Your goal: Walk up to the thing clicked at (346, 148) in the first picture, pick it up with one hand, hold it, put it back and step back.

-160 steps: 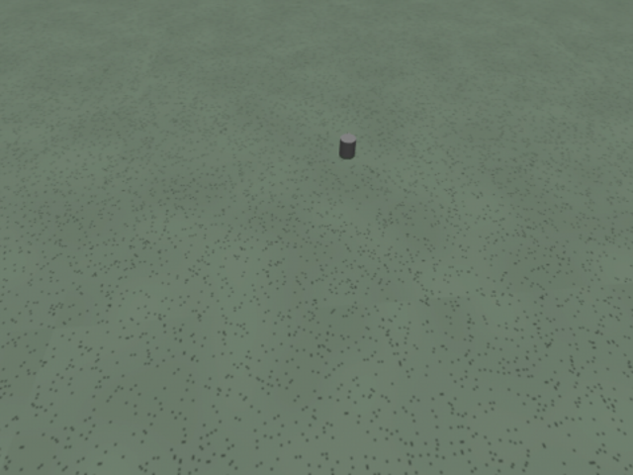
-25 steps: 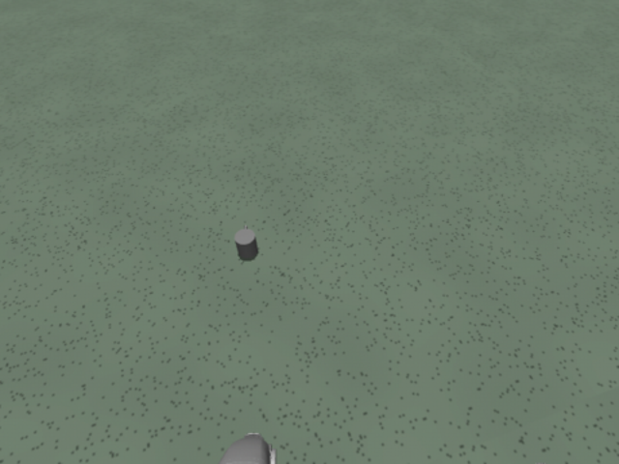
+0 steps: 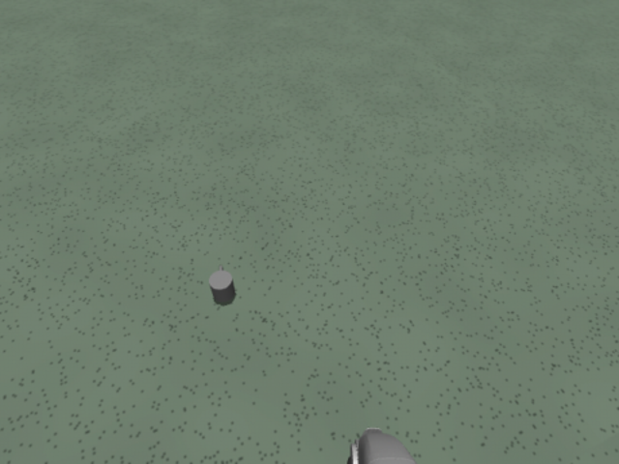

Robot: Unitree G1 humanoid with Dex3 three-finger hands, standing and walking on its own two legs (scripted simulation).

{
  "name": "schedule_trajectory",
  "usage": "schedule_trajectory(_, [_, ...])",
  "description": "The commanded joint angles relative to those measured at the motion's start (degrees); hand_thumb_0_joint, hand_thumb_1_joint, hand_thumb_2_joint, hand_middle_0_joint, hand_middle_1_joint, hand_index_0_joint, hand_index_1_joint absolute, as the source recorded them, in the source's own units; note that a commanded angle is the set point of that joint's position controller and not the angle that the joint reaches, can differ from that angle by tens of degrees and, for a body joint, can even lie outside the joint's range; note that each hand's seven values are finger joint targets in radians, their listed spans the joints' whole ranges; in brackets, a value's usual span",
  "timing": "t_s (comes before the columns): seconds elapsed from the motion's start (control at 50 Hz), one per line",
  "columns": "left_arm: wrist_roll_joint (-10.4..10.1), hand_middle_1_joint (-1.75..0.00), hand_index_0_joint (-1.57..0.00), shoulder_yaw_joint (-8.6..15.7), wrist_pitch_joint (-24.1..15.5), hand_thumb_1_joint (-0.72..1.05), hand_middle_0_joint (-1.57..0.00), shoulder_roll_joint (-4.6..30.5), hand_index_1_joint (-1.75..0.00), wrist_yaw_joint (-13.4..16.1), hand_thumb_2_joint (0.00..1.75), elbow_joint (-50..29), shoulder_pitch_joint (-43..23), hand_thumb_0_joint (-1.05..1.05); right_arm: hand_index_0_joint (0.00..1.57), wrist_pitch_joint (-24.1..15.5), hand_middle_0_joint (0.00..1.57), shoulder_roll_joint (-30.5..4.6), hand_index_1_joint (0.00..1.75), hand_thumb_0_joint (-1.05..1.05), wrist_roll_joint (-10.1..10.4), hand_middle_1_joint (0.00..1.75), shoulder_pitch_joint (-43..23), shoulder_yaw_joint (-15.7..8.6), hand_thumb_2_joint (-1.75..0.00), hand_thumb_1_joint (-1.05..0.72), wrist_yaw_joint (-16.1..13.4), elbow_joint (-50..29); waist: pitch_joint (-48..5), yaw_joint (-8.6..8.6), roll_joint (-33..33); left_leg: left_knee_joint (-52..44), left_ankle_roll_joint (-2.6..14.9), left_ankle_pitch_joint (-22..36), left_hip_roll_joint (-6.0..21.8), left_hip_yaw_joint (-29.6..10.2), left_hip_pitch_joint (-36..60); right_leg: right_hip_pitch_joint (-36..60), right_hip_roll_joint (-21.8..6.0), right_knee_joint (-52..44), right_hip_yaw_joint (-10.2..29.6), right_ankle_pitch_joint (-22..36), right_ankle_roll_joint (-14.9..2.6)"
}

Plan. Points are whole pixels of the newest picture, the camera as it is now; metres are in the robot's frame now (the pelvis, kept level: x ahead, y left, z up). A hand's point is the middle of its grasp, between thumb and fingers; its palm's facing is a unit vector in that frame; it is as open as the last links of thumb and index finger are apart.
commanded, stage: walk up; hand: left
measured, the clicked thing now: (222, 282) +0.82 +0.27 -0.73
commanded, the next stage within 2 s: none
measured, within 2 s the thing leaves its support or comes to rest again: neither
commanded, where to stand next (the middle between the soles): +0.38 +0.00 m, yaw +1 degrees
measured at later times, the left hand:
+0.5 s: hand (133, 429) +0.20 +0.25 -0.12, palm faces +0.01 -0.92 -0.40, open 7.4 cm
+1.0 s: hand (149, 350) +0.33 +0.27 -0.16, palm faces +0.00 -0.91 -0.41, open 7.4 cm
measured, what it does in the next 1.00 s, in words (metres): walks ahead: right foot, then left foot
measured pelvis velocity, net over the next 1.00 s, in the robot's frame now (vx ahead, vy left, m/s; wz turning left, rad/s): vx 0.28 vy -0.01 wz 0.02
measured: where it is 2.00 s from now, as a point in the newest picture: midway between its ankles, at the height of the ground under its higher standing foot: (299, 446)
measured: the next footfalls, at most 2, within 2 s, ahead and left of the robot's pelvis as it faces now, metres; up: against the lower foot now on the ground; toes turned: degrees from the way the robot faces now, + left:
right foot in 0.10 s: +0.19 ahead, -0.14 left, +0.00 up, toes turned -4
left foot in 0.60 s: +0.33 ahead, +0.13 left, +0.00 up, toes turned +6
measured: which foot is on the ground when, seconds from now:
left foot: down 0.00-0.14, up 0.16-0.58, down 0.60-1.00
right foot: up 0.00-0.08, down 0.10-0.64, up 0.66-0.96, down 0.98-1.00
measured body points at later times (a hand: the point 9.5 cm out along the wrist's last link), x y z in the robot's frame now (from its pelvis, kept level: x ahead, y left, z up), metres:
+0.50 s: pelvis +0.17 -0.03 +0.00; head +0.18 -0.04 +0.45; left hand +0.20 +0.29 -0.10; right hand +0.24 -0.35 -0.12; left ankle +0.26 +0.13 -0.70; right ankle +0.15 -0.13 -0.74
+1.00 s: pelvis +0.28 -0.01 -0.02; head +0.32 -0.02 +0.42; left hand +0.33 +0.31 -0.14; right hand +0.38 -0.31 -0.14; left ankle +0.29 +0.12 -0.74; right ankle +0.35 -0.12 -0.74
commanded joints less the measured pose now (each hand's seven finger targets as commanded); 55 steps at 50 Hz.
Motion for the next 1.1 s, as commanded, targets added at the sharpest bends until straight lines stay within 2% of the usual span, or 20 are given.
schedule_trajectory(0.0, [-0.26, -0.30, -0.20, 2.95, -2.50, 0.90, -0.20, 8.16, -0.30, 0.15, 0.90, -5.70, -4.67, 0.00, 0.20, -0.97, 0.20, -15.76, 0.30, 0.00, 0.23, 0.30, -2.07, -4.92, -0.90, -0.90, -0.68, -5.23, 1.55, -0.43, 9.51, -6.45, 9.52, 15.19, 13.98, -8.90, -6.60, 6.23, 0.71, -8.55, -2.34, 2.90, -0.91])
schedule_trajectory(0.08, [0.07, -0.30, -0.20, 4.65, -3.94, 0.90, -0.20, 11.11, -0.30, 1.57, 0.90, -2.01, 6.50, 0.00, 0.20, -0.31, 0.20, -12.90, 0.30, 0.00, 0.32, 0.30, -1.18, -3.75, -0.90, -0.90, -1.00, -6.35, -7.78, 5.12, -0.34, 15.14, 6.26, 18.66, 10.34, -6.49, -9.24, 27.09, 3.17, -15.76, -1.49, 0.93, -2.85])
schedule_trajectory(0.12, [0.29, -0.30, -0.20, 6.57, -4.77, 0.90, -0.20, 18.10, -0.30, 2.79, 0.90, -3.15, 10.87, 0.00, 0.20, -0.04, 0.20, -7.87, 0.30, 0.00, 0.47, 0.30, 4.68, -1.64, -0.90, -0.90, -0.60, -6.67, -12.68, 5.65, -15.53, 38.14, 1.52, -12.84, -1.08, -3.99, -28.42, 40.85, -17.17, -25.48, 31.43, -9.61, -9.32])
schedule_trajectory(0.14, [-0.68, -0.30, -0.20, 6.40, -4.31, 0.90, -0.20, 18.81, -0.30, 2.78, 0.90, -2.74, 9.17, 0.00, 0.20, 0.74, 0.20, -14.47, 0.30, 0.00, 0.08, 0.30, 1.94, -3.27, -0.90, -0.90, -1.47, -5.09, -9.17, 6.27, -10.13, 42.57, 1.53, -14.79, 0.33, -7.02, -31.40, 36.46, -20.18, -27.48, 38.03, -11.24, -14.24])
schedule_trajectory(0.16, [-1.18, -0.30, -0.20, 6.12, -4.06, 0.90, -0.20, 17.38, -0.30, 2.90, 0.90, -3.89, 7.02, 0.00, 0.20, 0.88, 0.20, -15.49, 0.30, 0.00, -0.17, 0.30, 0.61, -3.62, -0.90, -0.90, -1.80, -4.30, -5.80, 5.51, -7.54, 43.80, 1.27, -13.36, 2.37, -9.20, -32.11, 31.77, -19.53, -28.46, 35.25, -10.47, -15.42])
schedule_trajectory(0.22, [-1.45, -0.30, -0.20, 4.48, -4.37, 0.90, -0.20, 13.04, -0.30, 3.46, 0.90, -4.74, 2.36, 0.00, 0.20, 1.65, 0.20, -12.69, 0.30, 0.00, 1.03, 0.30, 1.85, -3.36, -0.90, -0.90, -0.89, -1.66, -1.18, 1.86, -4.40, 38.46, 0.76, -3.87, 4.01, -12.32, -26.74, 22.43, -9.68, -28.13, 14.29, 2.01, -6.84])
schedule_trajectory(0.26, [-0.96, -0.30, -0.20, 4.20, -4.87, 0.90, -0.20, 12.40, -0.30, 3.30, 0.90, -5.18, 2.28, 0.00, 0.20, 2.11, 0.20, -11.57, 0.30, 0.00, 0.46, 0.30, 2.79, -3.29, -0.90, -0.90, -0.28, -1.06, -1.99, 1.43, -5.23, 37.05, 0.23, -0.22, 2.93, -10.57, -24.11, 20.29, -7.26, -27.96, 8.87, 8.62, -7.42])
schedule_trajectory(0.42, [0.28, -0.30, -0.20, 5.20, -4.80, 0.90, -0.20, 13.57, -0.30, 2.69, 0.90, -7.56, 2.76, 0.00, 0.20, 1.99, 0.20, -11.31, 0.30, 0.00, -1.08, 0.30, -5.93, -4.07, -0.90, -0.90, 1.37, -3.13, 1.95, 3.19, -5.06, 19.45, -2.59, 5.19, 6.77, -8.51, -25.97, 17.21, -9.24, -31.69, 5.36, -9.82, -11.83])
schedule_trajectory(0.5, [0.01, -0.30, -0.20, 4.99, -4.48, 0.90, -0.20, 14.12, -0.30, 2.48, 0.90, -7.58, 4.02, 0.00, 0.20, 0.72, 0.20, -10.93, 0.30, 0.00, -1.06, 0.30, -8.19, -3.94, -0.90, -0.90, 1.45, -3.59, -0.60, 3.76, -4.17, 11.25, -1.18, 6.21, 6.05, -6.31, -19.17, 18.36, -9.81, -25.94, 4.93, -2.92, -11.32])
schedule_trajectory(0.58, [0.01, -0.30, -0.20, 3.64, -3.72, 0.90, -0.20, 12.09, -0.30, 2.57, 0.90, -8.08, 3.88, 0.00, 0.20, -0.39, 0.20, -13.37, 0.30, 0.00, -1.32, 0.30, 1.76, -5.13, -0.90, -0.90, 0.40, -0.29, -5.89, -2.24, 4.68, 4.79, 1.41, 3.20, 1.68, -3.30, -0.95, 12.90, -5.10, -6.86, -0.03, 7.37, -7.75])
schedule_trajectory(0.6, [-0.33, -0.30, -0.20, 2.28, -3.58, 0.90, -0.20, 8.56, -0.30, 2.52, 0.90, -8.39, 6.86, 0.00, 0.20, -0.73, 0.20, -17.29, 0.30, 0.00, -1.86, 0.30, 6.66, -6.40, -0.90, -0.90, -0.31, 0.36, -9.42, -4.07, 16.12, -0.29, 4.10, -4.94, 8.96, -14.83, 6.56, 6.16, -0.81, 9.12, -3.35, 4.39, -5.07])
schedule_trajectory(0.62, [-1.14, -0.30, -0.20, 1.72, -3.26, 0.90, -0.20, 5.54, -0.30, 2.48, 0.90, -8.31, 9.58, 0.00, 0.20, -1.13, 0.20, -21.04, 0.30, 0.00, -1.63, 0.30, 5.32, -6.82, -0.90, -0.90, -0.71, -1.81, -7.89, -2.23, 22.50, -6.96, 9.45, -8.58, 21.59, -39.31, 12.00, -9.06, 8.24, 18.17, -3.74, -18.60, -1.89])
schedule_trajectory(0.64, [-0.39, -0.30, -0.20, 3.31, -2.53, 0.90, -0.20, 11.76, -0.30, 3.56, 0.90, -6.50, 7.10, 0.00, 0.20, -0.81, 0.20, -21.21, 0.30, 0.00, 0.09, 0.30, 4.80, -7.17, -0.90, -0.90, -0.56, -1.86, -6.55, -3.20, 16.17, -7.04, 13.99, -6.47, 25.19, -43.26, 9.37, -9.49, 4.65, 22.73, 0.85, -22.23, -2.67])
schedule_trajectory(0.72, [-1.31, -0.30, -0.20, 2.56, -1.80, 0.90, -0.20, 10.33, -0.30, 3.87, 0.90, -4.32, 7.47, 0.00, 0.20, -0.45, 0.20, -14.10, 0.30, 0.00, 0.35, 0.30, -3.17, -4.02, -0.90, -0.90, -2.05, -3.93, 0.23, 1.73, 9.70, -2.04, 9.51, 34.39, 15.99, -15.40, -6.78, 0.74, 1.95, 18.72, 5.15, -14.97, -1.94])
schedule_trajectory(0.82, [-1.67, -0.30, -0.20, 1.86, -0.86, 0.90, -0.20, 7.20, -0.30, 4.50, 0.90, -2.35, 6.74, 0.00, 0.20, 0.36, 0.20, -13.26, 0.30, 0.00, 0.03, 0.30, -7.92, -2.92, -0.90, -0.90, -3.07, -4.93, -2.62, 2.65, 13.92, 2.15, 10.53, 44.51, 14.16, -7.72, -10.58, 7.67, 2.07, 5.88, -0.54, -6.81, 0.55])
schedule_trajectory(0.9, [-1.48, -0.30, -0.20, 1.98, -0.80, 0.90, -0.20, 7.13, -0.30, 5.14, 0.90, -1.56, 3.23, 0.00, 0.20, 2.15, 0.20, -13.72, 0.30, 0.00, 0.74, 0.30, -7.79, -3.15, -0.90, -0.90, -3.13, -4.31, -6.80, 1.22, 14.53, 8.18, 9.73, 42.39, 13.57, -8.78, -8.93, 12.29, 4.08, -1.54, -2.81, -2.21, 0.19])
schedule_trajectory(0.96, [-0.36, -0.30, -0.20, 2.78, -1.64, 0.90, -0.20, 10.17, -0.30, 5.55, 0.90, 0.06, 4.44, 0.00, 0.20, 3.75, 0.20, -11.70, 0.30, 0.00, 1.91, 0.30, -11.38, -2.40, -0.90, -0.90, -3.08, -4.43, -9.08, 4.13, 5.56, 17.94, 5.13, 22.83, 10.02, -7.79, -12.89, 20.12, 3.27, -13.56, -0.68, 10.66, -1.49])
schedule_trajectory(1.0, [0.03, -0.30, -0.20, 3.40, -2.32, 0.90, -0.20, 14.82, -0.30, 5.60, 0.90, -1.78, 0.28, 0.00, 0.20, 4.82, 0.20, -6.66, 0.30, 0.00, 2.15, 0.30, -7.62, -0.60, -0.90, -0.90, -3.13, -3.69, -8.36, 2.01, -8.90, 29.76, 0.17, -13.62, 0.37, -6.19, -19.71, 19.18, -15.14, -20.20, 24.20, 25.79, -10.03])
schedule_trajectory(1.02, [-0.17, -0.30, -0.20, 3.38, -1.99, 0.90, -0.20, 15.98, -0.30, 5.58, 0.90, -2.51, -3.05, 0.00, 0.20, 5.62, 0.20, -10.09, 0.30, 0.00, 1.68, 0.30, -8.20, -1.83, -0.90, -0.90, -3.89, -2.53, -8.18, 2.18, -9.10, 33.04, 0.52, -20.93, 1.87, -8.47, -17.10, 15.11, -17.66, -19.48, 25.75, 24.46, -15.23])
schedule_trajectory(1.08, [0.39, -0.30, -0.20, 2.47, -1.36, 0.90, -0.20, 12.74, -0.30, 5.87, 0.90, -2.29, -6.02, 0.00, 0.20, 6.10, 0.20, -11.33, 0.30, 0.00, 1.88, 0.30, -9.92, -2.39, -0.90, -0.90, -3.37, 0.40, -4.79, 1.18, -8.18, 33.51, 0.48, -16.77, 1.80, -10.68, -16.73, 10.44, -9.81, -19.87, 17.17, 12.66, -10.87])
